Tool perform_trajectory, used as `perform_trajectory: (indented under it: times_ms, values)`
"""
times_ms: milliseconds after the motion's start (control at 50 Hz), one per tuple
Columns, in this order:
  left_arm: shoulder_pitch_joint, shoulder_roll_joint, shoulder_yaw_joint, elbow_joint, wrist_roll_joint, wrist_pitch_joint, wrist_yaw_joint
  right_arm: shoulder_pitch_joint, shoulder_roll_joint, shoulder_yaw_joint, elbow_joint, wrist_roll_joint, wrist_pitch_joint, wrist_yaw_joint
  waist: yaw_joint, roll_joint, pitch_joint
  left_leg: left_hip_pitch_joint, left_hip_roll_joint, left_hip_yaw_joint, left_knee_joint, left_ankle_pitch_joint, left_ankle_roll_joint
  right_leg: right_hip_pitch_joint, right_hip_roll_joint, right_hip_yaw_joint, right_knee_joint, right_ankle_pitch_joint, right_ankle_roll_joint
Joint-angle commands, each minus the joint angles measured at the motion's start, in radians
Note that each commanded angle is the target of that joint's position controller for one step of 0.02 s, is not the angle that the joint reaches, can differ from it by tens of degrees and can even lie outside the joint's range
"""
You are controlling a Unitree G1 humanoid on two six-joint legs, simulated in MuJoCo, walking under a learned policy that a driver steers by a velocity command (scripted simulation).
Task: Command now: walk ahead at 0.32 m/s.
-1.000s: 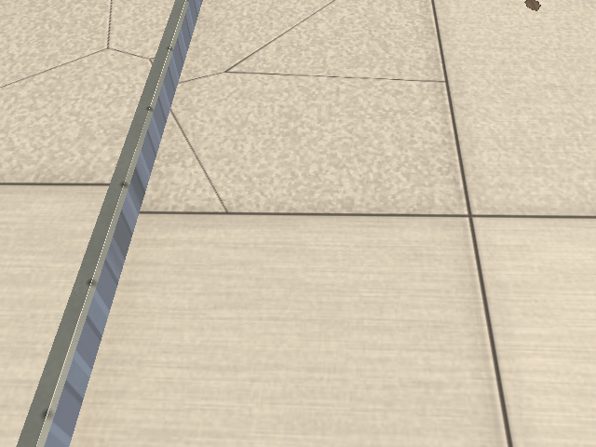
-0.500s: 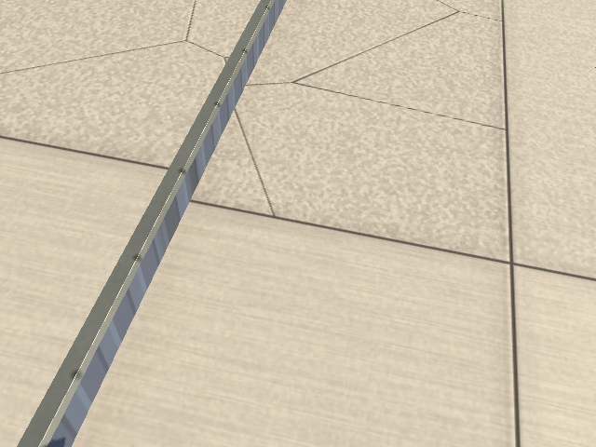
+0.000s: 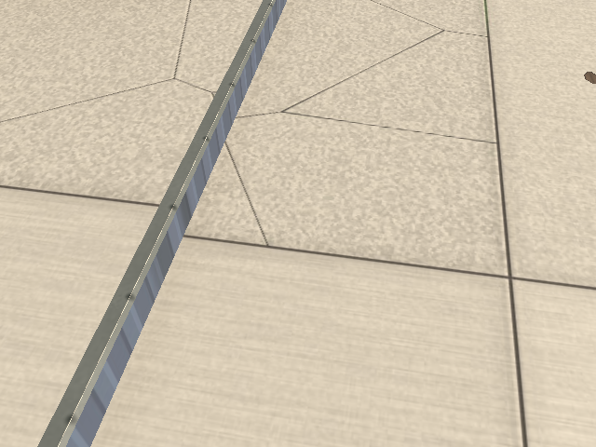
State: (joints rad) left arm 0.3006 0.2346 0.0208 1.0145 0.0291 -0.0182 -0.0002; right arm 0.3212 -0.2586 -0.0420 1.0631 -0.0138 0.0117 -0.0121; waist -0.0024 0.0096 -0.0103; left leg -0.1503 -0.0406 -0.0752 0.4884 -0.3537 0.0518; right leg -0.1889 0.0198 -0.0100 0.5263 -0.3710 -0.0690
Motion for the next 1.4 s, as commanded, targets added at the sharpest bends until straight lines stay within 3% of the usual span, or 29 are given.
perform_trajectory:
  times_ms: [20,40,60,100,180,260,320,360,400,420,440,460,480,500,560,640,720,860,920,960,980,1000,1020,1040,1060,1100,1200,1280,1400]
  values:
    - [0.252,0.158,0.040,0.035,-0.006,-0.039,0.009,-0.249,-0.057,-0.006,-0.139,0.010,-0.034,0.009,0.156,-0.157,0.142,-0.518,0.008,-0.029,0.113,-0.216,0.042,0.300,-0.184,0.367,-0.311,-0.305,-0.105]
    - [0.337,0.214,0.059,0.068,-0.010,-0.042,0.008,-0.287,-0.062,-0.006,-0.171,-0.013,-0.048,0.014,0.168,-0.247,0.168,-0.657,-0.026,0.078,0.342,-0.156,0.026,0.367,-0.361,0.628,-0.434,-0.362,-0.158]
    - [0.284,0.172,0.050,0.057,-0.006,-0.043,0.008,-0.272,-0.102,-0.015,-0.163,-0.030,-0.056,0.018,0.115,-0.114,0.197,-0.670,0.030,0.039,0.453,-0.100,0.034,0.308,-0.377,0.608,-0.414,-0.288,-0.170]
    - [0.177,0.125,0.040,0.020,-0.004,-0.058,0.007,-0.188,-0.067,-0.010,-0.126,-0.020,-0.074,0.038,0.041,-0.073,0.166,-0.617,0.080,0.039,0.520,0.022,0.030,0.269,-0.306,0.460,-0.411,-0.092,-0.142]
    - [0.209,0.072,0.021,0.044,-0.012,-0.079,0.009,-0.233,-0.049,-0.007,-0.147,-0.029,-0.063,0.055,0.032,-0.104,0.132,-0.602,0.089,0.111,0.505,0.121,-0.009,0.272,-0.223,0.239,-0.396,0.342,-0.122]
    - [0.234,0.074,0.014,0.060,-0.010,-0.079,0.013,-0.393,-0.010,0.015,-0.223,-0.018,-0.056,0.057,0.055,-0.119,0.149,-0.523,0.060,0.173,0.294,0.188,-0.024,0.202,-0.186,0.137,-0.384,0.554,-0.115]
    - [0.231,0.100,0.016,0.069,-0.010,-0.081,0.015,-0.424,-0.020,0.018,-0.253,-0.009,-0.052,0.051,0.048,-0.144,0.148,-0.375,0.031,0.199,0.148,0.218,0.012,0.174,-0.208,0.116,-0.378,0.673,-0.106]
    - [0.200,0.117,0.018,0.067,-0.014,-0.084,0.016,-0.328,-0.054,0.003,-0.233,-0.008,-0.055,0.036,-0.009,-0.135,0.098,-0.227,-0.004,0.198,0.103,0.217,0.051,0.198,-0.225,0.090,-0.263,0.946,-0.083]
    - [0.170,0.133,0.022,0.061,-0.018,-0.077,0.016,-0.054,-0.097,-0.025,-0.143,-0.009,-0.068,0.017,-0.126,-0.096,-0.046,0.074,-0.033,0.193,0.008,0.240,0.091,0.170,-0.188,0.041,0.059,1.033,-0.049]
    - [0.176,0.108,0.013,0.043,-0.019,-0.076,0.012,0.094,-0.158,-0.045,-0.111,-0.031,-0.077,0.005,-0.172,-0.034,-0.135,0.297,0.125,0.023,-0.020,0.093,0.125,-0.005,-0.146,0.018,0.319,0.745,-0.038]
    - [0.275,-0.024,-0.010,0.020,-0.035,-0.071,0.004,0.155,-0.239,-0.061,-0.105,-0.051,-0.077,0.005,-0.101,0.191,-0.246,0.489,0.428,-0.474,-0.115,-0.076,0.227,-0.301,0.013,-0.028,0.693,-0.040,-0.002]
    - [0.249,0.077,0.020,0.030,-0.021,-0.067,0.005,0.107,-0.215,-0.061,-0.102,-0.010,-0.068,0.019,-0.104,0.118,-0.234,0.413,0.438,-0.673,-0.249,-0.143,0.269,-0.389,0.035,0.085,0.822,-0.107,-0.023]
    - [0.164,0.093,0.029,0.001,-0.016,-0.067,0.004,-0.018,-0.157,-0.047,-0.123,0.003,-0.070,0.021,-0.048,0.072,-0.068,0.274,0.405,-0.499,-0.261,-0.153,0.244,-0.440,-0.034,0.083,0.820,-0.005,-0.033]
    - [0.103,0.077,0.025,-0.012,-0.011,-0.074,-0.001,-0.076,-0.091,-0.032,-0.132,0.003,-0.082,0.025,-0.037,0.023,0.011,0.142,0.356,-0.374,-0.291,-0.026,0.227,-0.417,-0.066,0.074,0.770,0.062,-0.035]
    - [0.101,0.032,0.025,-0.010,0.009,-0.047,-0.017,-0.065,-0.021,-0.007,-0.095,-0.005,-0.108,0.017,0.035,0.033,0.043,-0.011,0.260,-0.166,-0.325,0.244,0.172,-0.301,-0.111,0.064,0.651,0.097,-0.014]
    - [-0.021,0.021,0.026,-0.057,0.014,-0.021,-0.031,0.032,-0.052,-0.009,-0.056,0.002,-0.125,0.012,0.035,0.034,0.081,-0.007,0.236,-0.078,-0.377,0.317,0.178,-0.396,-0.131,0.016,0.536,0.171,0.019]
    - [-0.217,0.018,0.019,-0.131,0.005,-0.022,-0.037,0.104,-0.041,0.000,-0.039,0.004,-0.121,0.011,-0.007,0.029,0.120,0.035,0.203,-0.015,-0.395,0.404,0.158,-0.467,-0.126,-0.028,0.317,0.312,0.046]
    - [-0.391,0.023,0.011,-0.204,-0.004,-0.033,-0.033,0.215,-0.054,0.003,0.002,-0.008,-0.114,-0.003,-0.054,0.049,0.125,0.230,0.243,0.017,-0.324,0.631,0.145,-0.442,-0.068,-0.070,0.078,0.339,0.011]
    - [-0.306,0.047,0.024,-0.190,-0.005,-0.046,-0.023,0.182,-0.074,-0.002,0.003,-0.015,-0.109,-0.011,0.003,0.066,0.079,0.277,0.255,0.044,-0.176,0.947,0.120,-0.286,-0.010,-0.091,0.018,0.221,-0.039]
    - [-0.015,0.093,0.051,-0.097,0.006,-0.062,-0.005,0.153,-0.083,-0.004,-0.004,-0.009,-0.104,-0.007,0.124,0.046,-0.069,0.180,0.207,0.089,0.156,0.969,0.088,0.073,0.011,-0.084,-0.070,0.247,-0.090]
    - [0.168,0.180,0.075,-0.063,0.032,-0.068,0.008,0.150,-0.046,0.008,-0.040,0.001,-0.107,-0.004,0.178,-0.045,-0.198,-0.036,0.154,0.124,0.459,0.610,0.070,0.338,-0.217,0.163,-0.072,0.160,-0.145]
    - [0.183,0.248,0.093,-0.057,0.033,-0.059,0.003,0.277,0.045,0.018,-0.042,0.035,-0.104,0.007,0.106,-0.258,-0.299,-0.391,-0.045,0.134,0.811,-0.171,0.031,0.558,-0.468,0.662,-0.191,0.126,-0.298]
    - [0.096,0.187,0.085,-0.067,-0.007,-0.049,-0.006,0.188,-0.058,-0.009,-0.040,0.008,-0.099,0.001,0.093,-0.078,-0.199,-0.477,0.012,0.009,0.868,-0.116,0.050,0.456,-0.405,0.647,-0.245,0.056,-0.263]
    - [-0.011,0.129,0.068,-0.086,-0.016,-0.052,-0.009,0.098,-0.055,-0.013,-0.072,0.005,-0.104,0.005,0.058,-0.058,-0.060,-0.493,0.056,0.012,0.828,-0.011,0.053,0.303,-0.371,0.479,-0.271,0.101,-0.228]
    - [-0.056,0.079,0.056,-0.087,-0.011,-0.061,-0.013,0.062,-0.036,-0.011,-0.079,0.004,-0.107,0.007,0.032,-0.019,0.002,-0.456,0.087,0.017,0.777,0.045,0.050,0.189,-0.327,0.379,-0.305,0.218,-0.201]
    - [-0.054,0.027,0.039,-0.060,-0.013,-0.075,-0.006,0.074,-0.003,-0.009,-0.075,-0.020,-0.082,0.018,-0.020,-0.042,0.032,-0.364,0.119,0.024,0.691,0.075,0.030,0.065,-0.253,0.237,-0.341,0.331,-0.149]
    - [0.068,0.074,0.042,-0.008,-0.024,-0.093,-0.001,-0.069,0.007,-0.012,-0.136,-0.033,-0.052,0.034,-0.023,-0.053,0.074,-0.439,0.139,0.084,0.528,0.168,-0.032,0.042,-0.204,0.172,-0.387,0.446,-0.164]
    - [0.133,0.078,0.041,-0.002,-0.021,-0.082,0.001,-0.253,0.005,-0.005,-0.204,-0.017,-0.055,0.035,0.023,-0.062,0.102,-0.472,0.124,0.108,0.297,0.293,-0.072,0.066,-0.169,0.164,-0.384,0.486,-0.148]
    - [0.218,0.102,0.051,0.004,-0.010,-0.069,0.010,-0.419,-0.019,0.002,-0.284,-0.003,-0.067,0.028,0.077,-0.086,0.092,-0.473,0.087,0.098,0.134,0.308,-0.063,0.204,-0.193,0.222,-0.291,0.594,-0.152]
